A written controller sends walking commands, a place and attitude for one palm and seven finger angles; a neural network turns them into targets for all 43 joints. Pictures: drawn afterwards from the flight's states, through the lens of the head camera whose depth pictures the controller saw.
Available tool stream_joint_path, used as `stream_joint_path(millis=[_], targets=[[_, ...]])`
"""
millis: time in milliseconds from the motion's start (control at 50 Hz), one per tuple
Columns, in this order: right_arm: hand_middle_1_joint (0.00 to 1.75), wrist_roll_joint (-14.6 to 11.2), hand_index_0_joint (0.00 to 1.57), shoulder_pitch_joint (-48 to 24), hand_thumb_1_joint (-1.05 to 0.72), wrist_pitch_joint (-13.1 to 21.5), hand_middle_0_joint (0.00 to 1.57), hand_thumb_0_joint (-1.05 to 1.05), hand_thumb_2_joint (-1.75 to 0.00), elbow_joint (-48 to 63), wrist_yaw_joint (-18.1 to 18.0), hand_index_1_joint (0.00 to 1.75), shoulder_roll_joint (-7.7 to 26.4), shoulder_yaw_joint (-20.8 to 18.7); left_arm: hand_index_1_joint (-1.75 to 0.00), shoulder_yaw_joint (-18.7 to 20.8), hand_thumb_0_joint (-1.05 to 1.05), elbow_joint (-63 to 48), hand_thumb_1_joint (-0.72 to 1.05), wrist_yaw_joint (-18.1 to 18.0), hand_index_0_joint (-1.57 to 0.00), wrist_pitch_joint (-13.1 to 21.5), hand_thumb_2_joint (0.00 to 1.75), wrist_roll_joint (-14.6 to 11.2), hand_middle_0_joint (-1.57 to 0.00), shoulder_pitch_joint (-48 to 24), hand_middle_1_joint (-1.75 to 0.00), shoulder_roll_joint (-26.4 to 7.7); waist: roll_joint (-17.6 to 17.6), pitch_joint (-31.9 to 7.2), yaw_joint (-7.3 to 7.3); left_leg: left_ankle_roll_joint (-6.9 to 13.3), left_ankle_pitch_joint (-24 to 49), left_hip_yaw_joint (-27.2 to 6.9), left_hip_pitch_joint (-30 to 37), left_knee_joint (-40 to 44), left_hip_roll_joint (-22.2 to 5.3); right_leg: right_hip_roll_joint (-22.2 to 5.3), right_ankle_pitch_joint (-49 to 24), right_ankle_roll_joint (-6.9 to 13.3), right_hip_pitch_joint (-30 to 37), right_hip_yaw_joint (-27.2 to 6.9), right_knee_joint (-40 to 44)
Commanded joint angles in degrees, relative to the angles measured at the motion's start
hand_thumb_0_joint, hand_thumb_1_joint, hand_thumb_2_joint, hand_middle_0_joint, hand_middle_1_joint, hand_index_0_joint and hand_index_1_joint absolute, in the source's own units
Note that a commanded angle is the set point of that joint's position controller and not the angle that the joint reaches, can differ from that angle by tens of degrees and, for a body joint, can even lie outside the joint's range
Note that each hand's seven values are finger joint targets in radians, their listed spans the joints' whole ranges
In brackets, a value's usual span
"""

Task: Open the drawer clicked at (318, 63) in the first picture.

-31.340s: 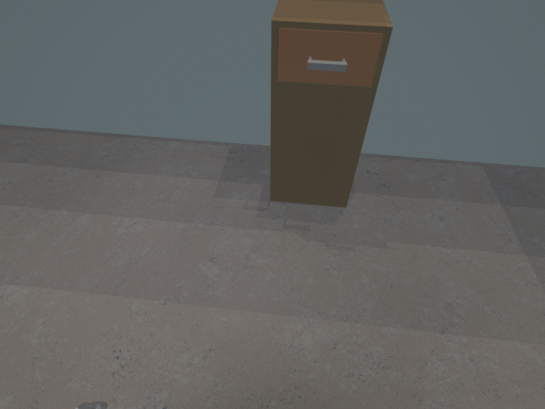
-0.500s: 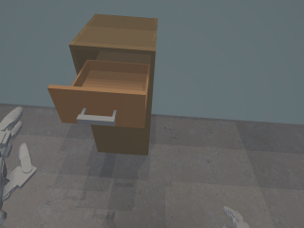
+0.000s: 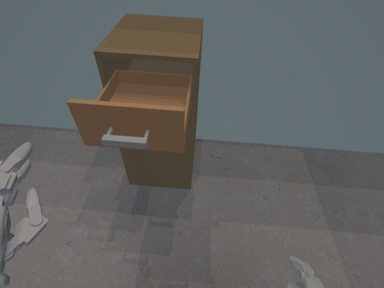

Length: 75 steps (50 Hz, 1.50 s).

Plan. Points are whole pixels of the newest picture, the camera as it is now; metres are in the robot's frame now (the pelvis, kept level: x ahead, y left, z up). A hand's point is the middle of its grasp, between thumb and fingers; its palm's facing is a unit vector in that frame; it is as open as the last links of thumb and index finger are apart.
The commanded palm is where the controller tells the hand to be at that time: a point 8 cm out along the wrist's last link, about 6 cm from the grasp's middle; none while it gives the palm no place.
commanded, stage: let the arm hang, fingers relaxed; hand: left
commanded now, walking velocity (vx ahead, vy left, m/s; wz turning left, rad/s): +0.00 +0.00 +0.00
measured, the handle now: (127, 136) +0.54 +0.23 -0.03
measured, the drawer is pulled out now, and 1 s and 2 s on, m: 0.29 0.29 0.29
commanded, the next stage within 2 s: look to check the result in 1.16 s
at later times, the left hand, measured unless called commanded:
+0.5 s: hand out of the picture -0.05 +0.19 -0.18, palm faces +0.08 -0.98 -0.19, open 7.1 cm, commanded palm none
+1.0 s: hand out of the picture -0.01 +0.17 -0.18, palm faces +0.07 -0.98 -0.18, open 7.3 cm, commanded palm none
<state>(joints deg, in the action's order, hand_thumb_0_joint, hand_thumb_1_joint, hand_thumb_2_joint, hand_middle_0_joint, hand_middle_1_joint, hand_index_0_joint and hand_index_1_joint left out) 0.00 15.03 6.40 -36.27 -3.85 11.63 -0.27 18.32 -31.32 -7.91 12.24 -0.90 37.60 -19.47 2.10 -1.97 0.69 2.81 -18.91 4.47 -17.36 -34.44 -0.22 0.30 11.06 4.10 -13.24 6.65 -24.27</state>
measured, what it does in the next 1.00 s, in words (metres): steps on the spot: left foot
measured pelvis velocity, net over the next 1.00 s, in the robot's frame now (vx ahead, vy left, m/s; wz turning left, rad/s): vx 0.00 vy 0.01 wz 0.05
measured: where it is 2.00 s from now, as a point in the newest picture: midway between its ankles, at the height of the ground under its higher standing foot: outside the picture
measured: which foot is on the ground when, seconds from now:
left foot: up 0.00-0.02, down 0.04-1.00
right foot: down 0.00-1.00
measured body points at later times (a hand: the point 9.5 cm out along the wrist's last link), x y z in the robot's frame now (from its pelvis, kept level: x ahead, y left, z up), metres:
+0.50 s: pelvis +0.00 +0.01 +0.00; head +0.03 +0.02 +0.44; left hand -0.05 +0.24 -0.16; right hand +0.03 -0.23 -0.15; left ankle +0.03 +0.12 -0.74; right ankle +0.02 -0.10 -0.74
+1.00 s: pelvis +0.00 +0.01 +0.00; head +0.00 +0.00 +0.45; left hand -0.02 +0.22 -0.16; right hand -0.02 -0.18 -0.17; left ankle +0.03 +0.12 -0.74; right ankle +0.02 -0.10 -0.74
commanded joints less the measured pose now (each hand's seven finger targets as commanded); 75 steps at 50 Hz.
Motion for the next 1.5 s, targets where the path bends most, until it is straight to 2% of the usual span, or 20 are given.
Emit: stream_joint_path(millis=[0, 20, 40, 60, 80, 100, 140, 160, 180, 220, 240, 300, 380, 480, 620, 780, 840, 1040, 1260, 1480], targets=[[0.30, 0.30, 0.20, -7.45, -0.90, 4.13, 0.20, 0.00, -0.90, 10.49, -1.09, 0.30, 7.27, -2.05, -0.30, 6.78, 0.00, -16.22, 0.90, -2.65, -0.20, 4.25, 0.90, -0.61, -0.20, -4.92, -0.30, -10.64, -7.92, 1.05, -0.31, 2.90, 0.16, -10.24, 5.50, 17.60, -6.82, -6.32, 12.94, -2.64, -2.29, -10.26, 2.49], [0.30, -0.24, 0.20, -7.78, -0.90, 3.94, 0.20, 0.00, -0.90, 10.75, -0.78, 0.30, 7.88, -2.47, -0.30, 7.21, 0.00, -16.25, 0.90, -2.76, -0.20, 4.18, 0.90, -0.64, -0.20, -5.43, -0.30, -11.02, -8.23, -0.36, -0.70, 3.68, 5.63, -13.00, 4.58, 16.00, -9.40, -4.19, 5.84, -4.18, 0.17, -8.45, -1.65], [0.30, 0.01, 0.20, -5.27, -0.90, 7.03, 0.20, 0.00, -0.90, -2.92, 4.49, 0.30, 14.34, -5.57, -0.30, -14.99, 0.00, 33.41, 0.90, 4.90, -0.20, -3.79, 0.90, 4.63, -0.20, -8.95, -0.30, -0.77, -9.73, 3.08, 4.17, 3.60, 13.51, -16.81, 2.50, 9.88, -12.25, -4.88, 4.72, -3.56, -12.25, -3.00, -14.05], [0.30, 0.64, 0.20, -0.60, -0.90, 0.15, 0.20, 0.00, -0.90, -3.80, 5.11, 0.30, 13.08, -4.69, -0.30, -10.56, 0.00, 35.03, 0.90, 6.63, -0.20, -10.95, 0.90, 4.10, -0.20, -11.68, -0.30, -0.91, -10.99, 1.71, 2.27, 5.52, 15.45, -19.35, -0.90, 12.93, -13.42, -3.56, 13.75, -3.98, -10.47, -5.59, -16.72], [0.30, 1.22, 0.20, -1.35, -0.90, -1.67, 0.20, 0.00, -0.90, -2.17, 4.53, 0.30, 9.45, -3.42, -0.30, -11.75, 0.00, 36.78, 0.90, 6.73, -0.20, -12.55, 0.90, 3.43, -0.20, -12.91, -0.30, 1.66, -6.26, 1.02, 1.51, 6.94, 15.11, -22.09, -4.87, 12.95, -13.88, -2.06, 17.58, -4.23, -8.90, -6.29, -19.63], [0.30, 1.78, 0.20, -2.70, -0.90, -2.00, 0.20, 0.00, -0.90, -1.53, 4.10, 0.30, 8.88, -2.63, -0.30, -12.40, 0.00, 39.91, 0.90, 7.02, -0.20, -12.48, 0.90, 3.28, -0.20, -13.73, -0.30, 2.29, -0.81, -0.18, -0.14, 6.59, 21.47, -20.59, -4.57, 10.24, -12.62, -2.12, 15.13, -4.07, -6.33, -6.83, -17.13], [0.30, 1.70, 0.20, -3.53, -0.90, -2.36, 0.20, 0.00, -0.90, -2.44, 3.63, 0.30, 7.82, -1.97, -0.30, -13.33, 0.00, 48.17, 0.90, 7.17, -0.20, -12.18, 0.90, 3.45, -0.20, -15.22, -0.30, 1.22, 7.73, -5.04, -1.84, 1.53, 28.10, -11.60, -1.19, 2.91, -6.06, -3.63, -7.96, -2.73, 2.24, -8.90, -7.11], [0.30, 1.06, 0.20, -3.29, -0.90, -2.76, 0.20, 0.00, -0.90, -3.27, 3.59, 0.30, 7.63, -2.19, -0.30, -13.30, 0.00, 51.90, 0.90, 7.24, -0.20, -12.13, 0.90, 3.23, -0.20, -16.42, -0.30, -0.68, 6.40, -4.01, -1.27, -0.57, 22.77, -8.58, -1.23, 1.45, -2.61, -7.39, -16.30, -1.07, 3.55, -12.73, -5.02], [0.30, 0.64, 0.20, -2.50, -0.90, -3.73, 0.20, 0.00, -0.90, -4.59, 3.70, 0.30, 7.54, -2.27, -0.30, -13.82, 0.00, 55.48, 0.90, 7.31, -0.20, -12.55, 0.90, 3.06, -0.20, -19.34, -0.30, -2.12, 1.75, -1.70, 0.05, -1.44, 14.53, -8.33, 0.63, 3.75, -1.51, -9.05, -9.07, 0.37, -0.44, -14.60, -2.48], [0.30, 1.26, 0.20, -3.49, -0.90, -5.50, 0.20, 0.00, -0.90, -7.00, 3.45, 0.30, 6.64, -1.82, -0.30, -14.28, 0.00, 63.44, 0.90, 6.98, -0.20, -12.77, 0.90, 2.74, -0.20, -22.10, -0.30, -2.05, 3.54, 2.64, -0.38, -1.58, 12.09, -7.05, 1.44, 3.38, -0.74, -8.18, -4.30, 0.70, -2.88, -16.39, 1.15], [0.30, 1.16, 0.20, -3.25, -0.90, -5.89, 0.20, 0.00, -0.90, -8.22, 3.38, 0.30, 6.34, -1.67, -0.30, -14.75, 0.00, 67.01, 0.90, 6.88, -0.20, -12.81, 0.90, 2.48, -0.20, -23.00, -0.30, -2.11, 1.59, 4.05, -0.07, -1.62, 13.62, -7.07, 3.03, 4.62, -1.13, -7.47, -5.17, 0.70, -3.95, -15.67, 1.74], [0.30, 0.87, 0.20, -2.33, -0.90, -5.58, 0.20, 0.00, -0.90, -12.60, 2.95, 0.30, 5.86, -0.99, -0.30, -15.65, 0.00, 76.23, 0.90, 6.75, -0.20, -12.35, 0.90, 1.84, -0.20, -21.60, -0.30, -0.77, -6.75, 1.17, -0.87, -0.97, 16.60, -8.51, 4.54, 9.23, -3.80, -4.78, -6.87, -0.91, 1.95, -13.46, 0.48], [0.30, 0.79, 0.20, -0.54, -0.90, -6.00, 0.20, 0.00, -0.90, -16.88, 2.13, 0.30, 3.92, -1.06, -0.30, -15.78, 0.00, 84.32, 0.90, 6.56, -0.20, -12.34, 0.90, 1.76, -0.20, -18.94, -0.30, 1.87, -8.29, 1.02, -1.02, -0.53, 11.08, -8.64, 5.56, 11.37, -4.30, -4.32, -2.89, -0.79, 3.07, -12.95, 3.38], [0.30, 0.57, 0.20, 2.96, -0.90, -6.44, 0.20, 0.00, -0.90, -21.37, 1.76, 0.30, 3.24, -1.03, -0.30, -16.91, 0.00, 90.40, 0.90, 6.41, -0.20, -12.38, 0.90, 1.63, -0.20, -17.37, -0.30, 3.79, -4.19, 3.07, -0.38, -0.26, 7.57, -9.16, 6.71, 13.27, -4.74, -4.38, 1.50, -0.77, 1.05, -11.97, 5.49], [0.30, 0.52, 0.20, 5.84, -0.90, -6.78, 0.20, 0.00, -0.90, -25.31, 1.60, 0.30, 2.40, -0.82, -0.30, -17.47, 0.00, 95.26, 0.90, 5.96, -0.20, -12.64, 0.90, 1.52, -0.20, -14.90, -0.30, 4.91, -3.31, 7.88, -0.56, -0.19, 3.23, -9.75, 4.75, 15.49, -4.84, -4.20, 6.07, -0.75, -0.88, -11.24, 6.20], [0.30, 0.76, 0.20, 7.56, -0.90, -6.72, 0.20, 0.00, -0.90, -26.93, 1.65, 0.30, 0.49, -1.10, -0.30, -17.28, 0.00, 95.95, 0.90, 5.58, -0.20, -12.55, 0.90, 1.64, -0.20, -14.21, -0.30, 6.33, -3.35, 9.72, -0.70, 0.05, 0.93, -10.19, 3.12, 16.72, -4.77, -3.71, 7.30, -0.84, -2.02, -11.03, 5.25], [0.30, 0.69, 0.20, 7.61, -0.90, -6.52, 0.20, 0.00, -0.90, -27.11, 1.64, 0.30, -0.45, -1.25, -0.30, -17.03, 0.00, 95.71, 0.90, 5.47, -0.20, -12.26, 0.90, 1.74, -0.20, -14.22, -0.30, 6.85, -1.62, 9.13, -0.87, -0.03, 3.13, -9.71, 3.76, 15.82, -4.52, -3.74, 5.94, -0.76, -2.07, -11.04, 4.90], [0.30, 0.85, 0.20, 8.13, -0.90, -6.55, 0.20, 0.00, -0.90, -27.31, 1.61, 0.30, -2.16, -1.53, -0.30, -16.48, 0.00, 94.77, 0.90, 5.43, -0.20, -11.93, 0.90, 1.65, -0.20, -15.07, -0.30, 7.35, -2.05, 9.23, -0.60, -0.47, 4.73, -8.07, 4.37, 14.14, -3.97, -4.01, 6.94, -0.60, -3.15, -12.19, 6.00], [0.30, 0.63, 0.20, 7.80, -0.90, -6.26, 0.20, 0.00, -0.90, -27.60, 1.32, 0.30, -1.79, -1.34, -0.30, -16.56, 0.00, 95.22, 0.90, 5.45, -0.20, -11.67, 0.90, 1.51, -0.20, -15.63, -0.30, 7.26, -2.51, 7.24, -0.30, -0.73, 10.14, -7.47, 6.67, 13.36, -4.42, -4.43, 0.28, -0.70, -0.61, -11.79, 5.58], [0.30, 0.65, 0.20, 7.03, -0.90, -6.45, 0.20, 0.00, -0.90, -27.72, 1.29, 0.30, -1.40, -1.36, -0.30, -16.54, 0.00, 95.74, 0.90, 5.47, -0.20, -11.76, 0.90, 1.52, -0.20, -16.12, -0.30, 7.13, -3.28, 8.04, -0.23, -0.93, 9.23, -7.54, 6.84, 13.75, -4.59, -4.39, 1.28, -0.77, -0.77, -11.82, 6.35]])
